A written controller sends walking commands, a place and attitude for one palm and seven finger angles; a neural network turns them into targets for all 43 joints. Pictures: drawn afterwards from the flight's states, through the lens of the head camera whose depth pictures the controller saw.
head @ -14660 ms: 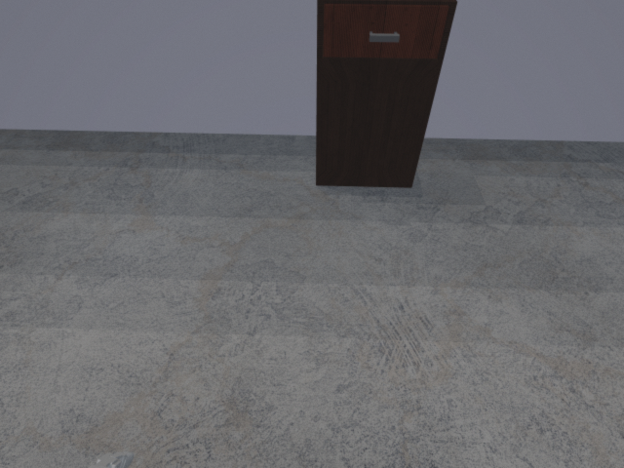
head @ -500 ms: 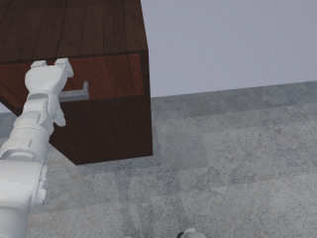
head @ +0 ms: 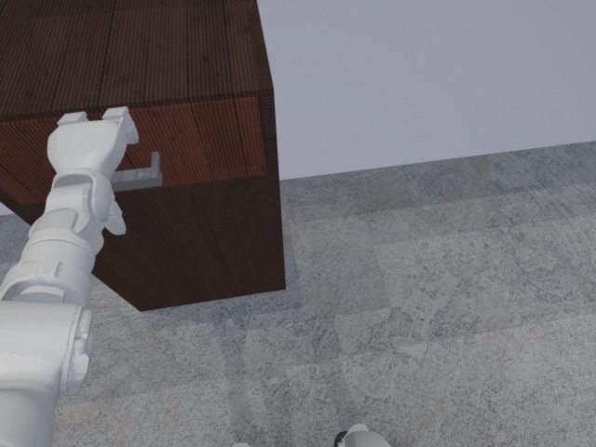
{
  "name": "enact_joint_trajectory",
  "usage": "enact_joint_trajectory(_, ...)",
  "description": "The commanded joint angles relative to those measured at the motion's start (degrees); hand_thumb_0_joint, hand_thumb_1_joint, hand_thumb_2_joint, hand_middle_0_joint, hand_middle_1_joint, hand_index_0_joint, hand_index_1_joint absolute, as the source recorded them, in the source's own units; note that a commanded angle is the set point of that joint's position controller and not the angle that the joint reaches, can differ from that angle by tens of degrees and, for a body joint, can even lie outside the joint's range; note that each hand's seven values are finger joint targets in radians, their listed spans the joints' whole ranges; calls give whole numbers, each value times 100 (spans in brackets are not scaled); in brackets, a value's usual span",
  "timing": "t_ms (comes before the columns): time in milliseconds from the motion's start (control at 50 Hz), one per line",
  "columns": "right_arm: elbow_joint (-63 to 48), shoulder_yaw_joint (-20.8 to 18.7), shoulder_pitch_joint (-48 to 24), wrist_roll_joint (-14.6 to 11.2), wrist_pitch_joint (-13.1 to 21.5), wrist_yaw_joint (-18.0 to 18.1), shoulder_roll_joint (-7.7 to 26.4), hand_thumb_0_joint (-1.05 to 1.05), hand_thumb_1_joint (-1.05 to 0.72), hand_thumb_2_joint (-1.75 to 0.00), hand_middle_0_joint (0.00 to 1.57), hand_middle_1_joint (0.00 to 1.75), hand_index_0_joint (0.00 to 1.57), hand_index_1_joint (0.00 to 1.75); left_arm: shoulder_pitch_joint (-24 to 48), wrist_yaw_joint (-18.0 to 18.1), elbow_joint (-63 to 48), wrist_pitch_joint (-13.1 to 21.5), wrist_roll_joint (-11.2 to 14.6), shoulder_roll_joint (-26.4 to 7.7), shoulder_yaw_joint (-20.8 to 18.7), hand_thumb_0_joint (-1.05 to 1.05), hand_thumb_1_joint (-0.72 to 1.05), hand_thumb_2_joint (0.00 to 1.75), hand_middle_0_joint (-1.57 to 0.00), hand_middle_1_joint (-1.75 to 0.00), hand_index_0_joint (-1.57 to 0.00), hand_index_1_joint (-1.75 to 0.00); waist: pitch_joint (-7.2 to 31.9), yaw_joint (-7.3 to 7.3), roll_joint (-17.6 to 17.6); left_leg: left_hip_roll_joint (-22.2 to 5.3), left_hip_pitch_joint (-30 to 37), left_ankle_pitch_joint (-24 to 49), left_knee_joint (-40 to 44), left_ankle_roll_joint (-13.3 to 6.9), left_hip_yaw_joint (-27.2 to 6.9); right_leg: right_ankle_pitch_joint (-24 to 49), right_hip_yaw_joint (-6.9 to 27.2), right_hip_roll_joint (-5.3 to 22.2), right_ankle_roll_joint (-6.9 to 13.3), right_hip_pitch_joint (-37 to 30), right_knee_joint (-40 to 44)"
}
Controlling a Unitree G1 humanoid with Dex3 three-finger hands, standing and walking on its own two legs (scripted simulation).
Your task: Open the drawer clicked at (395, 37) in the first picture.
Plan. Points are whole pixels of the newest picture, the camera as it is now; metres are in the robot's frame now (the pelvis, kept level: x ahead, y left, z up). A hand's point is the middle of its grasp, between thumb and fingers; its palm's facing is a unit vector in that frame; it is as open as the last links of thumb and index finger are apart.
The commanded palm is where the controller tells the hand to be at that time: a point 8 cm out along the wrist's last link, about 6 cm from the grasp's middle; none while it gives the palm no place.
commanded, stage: move the hooked fingers above the handle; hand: left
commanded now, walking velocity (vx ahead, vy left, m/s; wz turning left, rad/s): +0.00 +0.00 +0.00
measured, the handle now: (126, 170) +0.54 +0.25 +0.00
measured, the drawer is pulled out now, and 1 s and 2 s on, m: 0.00 0.00 0.00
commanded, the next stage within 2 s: lower the fingers behind the handle in 1.90 s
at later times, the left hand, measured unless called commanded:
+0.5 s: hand (99, 173) +0.49 +0.25 +0.05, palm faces +0.01 +0.01 -1.00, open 13.8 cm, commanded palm +0.46 +0.25 +0.11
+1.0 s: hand (81, 185) +0.47 +0.28 +0.04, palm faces -0.07 +0.02 -1.00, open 13.8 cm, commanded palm +0.46 +0.26 +0.11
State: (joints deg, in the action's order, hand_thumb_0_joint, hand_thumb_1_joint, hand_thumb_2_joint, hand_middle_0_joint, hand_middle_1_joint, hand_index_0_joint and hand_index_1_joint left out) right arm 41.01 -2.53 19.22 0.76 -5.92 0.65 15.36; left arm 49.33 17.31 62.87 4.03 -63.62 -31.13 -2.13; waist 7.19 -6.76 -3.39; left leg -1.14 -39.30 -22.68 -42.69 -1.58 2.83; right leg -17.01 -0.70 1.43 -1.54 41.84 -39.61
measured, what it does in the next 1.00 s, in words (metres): stands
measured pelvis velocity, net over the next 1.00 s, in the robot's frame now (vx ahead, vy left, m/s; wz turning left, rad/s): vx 0.00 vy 0.00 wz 0.01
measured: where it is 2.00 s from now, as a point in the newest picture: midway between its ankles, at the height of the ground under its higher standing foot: outside the picture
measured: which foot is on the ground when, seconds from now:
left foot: down 0.00-1.00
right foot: down 0.00-1.00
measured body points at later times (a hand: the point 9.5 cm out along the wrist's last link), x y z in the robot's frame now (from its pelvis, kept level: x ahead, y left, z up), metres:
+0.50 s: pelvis +0.00 +0.00 +0.00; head +0.10 -0.01 +0.44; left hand +0.48 +0.25 +0.11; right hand +0.02 -0.28 -0.13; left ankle -0.04 +0.10 -0.71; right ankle +0.01 -0.14 -0.71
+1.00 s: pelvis +0.00 +0.00 +0.00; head +0.11 -0.01 +0.44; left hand +0.47 +0.28 +0.10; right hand +0.03 -0.28 -0.13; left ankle -0.04 +0.10 -0.71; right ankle +0.01 -0.14 -0.71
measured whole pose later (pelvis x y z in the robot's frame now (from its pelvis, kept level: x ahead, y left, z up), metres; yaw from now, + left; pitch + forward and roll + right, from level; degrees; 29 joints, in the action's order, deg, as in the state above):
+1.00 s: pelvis +0.00 +0.00 +0.00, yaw +0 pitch +19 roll -1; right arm 41.0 -3.7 19.6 0.5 -5.0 0.7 15.8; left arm 47.1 16.1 61.9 2.4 -62.5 -33.2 -1.7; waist 6.7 -5.0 -3.4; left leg -1.3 -38.6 -22.8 -42.3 -1.3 2.2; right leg -17.2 -1.2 1.2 -1.3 40.8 -39.0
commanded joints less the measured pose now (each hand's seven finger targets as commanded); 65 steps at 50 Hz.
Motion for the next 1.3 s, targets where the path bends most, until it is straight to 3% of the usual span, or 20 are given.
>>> enact_joint_trajectory(0, -311, -346, 812, -13, 108, 140, 1010, 0, -90, -90, 20, 30, 20, 30, 2412, 30, -944, -226, 162, -1828, -264, 0, -50, 30, -30, -120, -30, -120, 2364, 25, 134, 149, 1270, 2596, 471, -56, -131, 1873, -137, -349, 250, -1729, 289)
enact_joint_trajectory(40, -344, -351, 840, -26, 116, 184, 1016, 0, -90, -90, 20, 30, 20, 30, 2420, -99, -1086, -67, 161, -1946, -328, 0, -50, 30, -30, -120, -30, -120, 2480, 64, 153, 153, 1319, 2600, 493, -71, -149, 1896, -98, -339, 256, -1839, 304)
enact_joint_trajectory(80, -365, -383, 853, -31, 155, 201, 951, 0, -90, -90, 20, 30, 20, 30, 2340, -210, -1135, 53, 172, -1349, 92, 0, -50, 30, -30, -120, -30, -120, 2275, -33, 45, 135, 1504, 2625, 502, -67, -167, 1779, -129, -361, 269, -1585, 378)
enact_joint_trajectory(140, -325, -414, 910, -21, 182, 202, 933, 0, -90, -90, 20, 30, 20, 30, 2427, -269, -1319, 297, 204, -1117, 258, 0, -50, 30, -30, -120, -30, -120, 2145, -103, -73, 115, 1678, 2652, 471, -54, -230, 1613, -127, -378, 284, -1329, 411)
enact_joint_trajectory(240, -262, -419, 923, 15, 206, 171, 918, 0, -90, -90, 20, 30, 20, 30, 2628, -35, -1510, 484, 203, -1292, 29, 0, -50, 30, -30, -120, -30, -120, 2063, -62, -200, 133, 1633, 2649, 443, -14, -308, 1489, -162, -385, 321, -1178, 333)
enact_joint_trajectory(340, -253, -378, 836, 84, 184, 96, 945, 0, -90, -90, 20, 30, 20, 30, 2515, 385, -1451, 270, 43, -2022, -609, 0, -50, 30, -30, -120, -30, -120, 2519, 164, -363, 193, 1425, 3036, 313, 7, -254, 1865, -165, -378, 338, -1500, 90)
enact_joint_trajectory(480, -294, -402, 841, 0, 190, 72, 956, 0, -90, -90, 20, 30, 20, 30, 2344, 175, -978, -306, 106, -1490, -102, 0, -50, 30, -30, -120, -30, -120, 2552, 44, 52, 173, 1384, 2881, 399, -32, -134, 2078, -149, -376, 271, -1801, 240)
enact_joint_trajectory(560, -300, -421, 882, -52, 193, 163, 969, 0, -90, -90, 20, 30, 20, 30, 2299, -271, -1031, -141, 264, -1154, 218, 0, -50, 30, -30, -120, -30, -120, 2264, -95, 292, 167, 1476, 2609, 487, -92, -138, 1982, -93, -376, 243, -1762, 448)
enact_joint_trajectory(700, -294, -406, 860, 31, 213, 228, 899, 0, -90, -90, 20, 30, 20, 30, 2317, -159, -1654, 590, 168, -1670, -329, 0, -50, 30, -30, -120, -30, -120, 2228, 93, -152, 186, 1506, 2887, 389, -59, -205, 1955, -85, -377, 316, -1580, 261)
enact_joint_trajectory(720, -277, -390, 851, 55, 203, 217, 917, 0, -90, -90, 20, 30, 20, 30, 2277, -48, -1652, 605, 157, -1956, -595, 0, -50, 30, -30, -120, -30, -120, 2251, 181, -104, 199, 1358, 2990, 358, -56, -205, 2060, -87, -373, 326, -1683, 199)
enact_joint_trajectory(800, -315, -346, 734, 75, 186, 112, 922, 0, -90, -90, 20, 30, 20, 30, 1970, 366, -1347, 258, 41, -2199, -793, 0, -50, 30, -30, -120, -30, -120, 2300, 316, -209, 249, 974, 2884, 321, -23, -120, 2113, -127, -355, 322, -1778, 44)
enact_joint_trajectory(840, -315, -357, 736, 79, 181, 71, 947, 0, -90, -90, 20, 30, 20, 30, 1996, 431, -1251, 30, 8, -2228, -760, 0, -50, 30, -30, -120, -30, -120, 2551, 297, -238, 234, 1045, 3049, 275, -16, -79, 2300, -123, -349, 302, -1877, 3)
enact_joint_trajectory(900, -320, -413, 828, 16, 189, 71, 970, 0, -90, -90, 20, 30, 20, 30, 2040, 248, -1073, -220, 71, -1802, -360, 0, -50, 30, -30, -120, -30, -120, 2642, 127, 14, 192, 1223, 3014, 304, -32, -60, 2338, -118, -369, 260, -1913, 135)
enact_joint_trajectory(920, -312, -444, 884, 11, 193, 89, 976, 0, -90, -90, 20, 30, 20, 30, 2200, 119, -1140, -202, 141, -1499, -119, 0, -50, 30, -30, -120, -30, -120, 2722, -16, 77, 165, 1415, 3190, 300, -44, -107, 2416, -118, -369, 249, -1890, 192)
enact_joint_trajectory(1020, -234, -496, 940, -13, 208, 232, 956, 0, -90, -90, 20, 30, 20, 30, 2742, -480, -1819, 254, 393, -896, 496, 0, -50, 30, -30, -120, -30, -120, 2466, -279, 96, 123, 1997, 3042, 352, -86, -258, 1998, -98, -395, 233, -1474, 444)
enact_joint_trajectory(1080, -197, -497, 953, 40, 234, 258, 900, 0, -90, -90, 20, 30, 20, 30, 2821, -430, -2255, 635, 343, -990, 312, 0, -50, 30, -30, -120, -30, -120, 2504, -127, -497, 105, 2372, 3550, 272, -10, -385, 1818, -143, -410, 284, -1098, 334)
enact_joint_trajectory(1120, -175, -480, 965, 67, 205, 227, 906, 0, -90, -90, 20, 30, 20, 30, 2683, -224, -2229, 721, 284, -1424, -136, 0, -50, 30, -30, -120, -30, -120, 2514, 33, -703, 88, 2384, 4087, 204, 100, -444, 1892, -212, -433, 330, -1009, 207)
enact_joint_trajectory(1160, -152, -406, 900, 81, 182, 134, 868, 0, -90, -90, 20, 30, 20, 30, 2426, 75, -1617, 539, 211, -1426, -268, 0, -50, 30, -30, -120, -30, -120, 2062, 68, -502, 97, 1865, 3699, 220, 113, -428, 1682, -283, -437, 336, -913, 121)
enact_joint_trajectory(1220, -237, -291, 700, 110, 130, 38, 954, 0, -90, -90, 20, 30, 20, 30, 2065, 471, -1140, 10, 68, -2242, -919, 0, -50, 30, -30, -120, -30, -120, 2122, 396, -196, 208, 1029, 3115, 318, 58, -242, 1864, -247, -396, 368, -1530, -17)
enact_joint_trajectory(1280, -372, -300, 625, 67, 130, -39, 899, 0, -90, -90, 20, 30, 20, 30, 1849, 551, -933, -495, -50, -1820, -526, 0, -50, 30, -30, -120, -30, -120, 2356, 393, -144, 202, 1011, 3093, 352, 51, -89, 2113, -246, -377, 336, -1770, 3)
